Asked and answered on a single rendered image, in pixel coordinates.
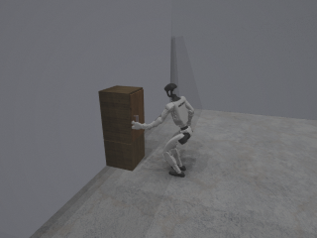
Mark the humanoid robot torso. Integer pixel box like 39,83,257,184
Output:
169,96,192,140

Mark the robot head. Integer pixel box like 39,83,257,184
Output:
164,83,181,102

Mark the left robot upper arm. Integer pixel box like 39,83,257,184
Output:
158,102,174,123

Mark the handle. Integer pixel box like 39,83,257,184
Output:
134,115,139,126

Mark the right robot upper arm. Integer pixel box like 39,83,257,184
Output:
179,96,194,115

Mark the cupboard door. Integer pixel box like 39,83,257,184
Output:
129,89,145,142

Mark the left robot forearm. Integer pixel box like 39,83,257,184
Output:
141,118,161,130

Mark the right robot forearm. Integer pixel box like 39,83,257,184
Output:
186,112,194,126

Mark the robot left hand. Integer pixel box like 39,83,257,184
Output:
131,121,147,130

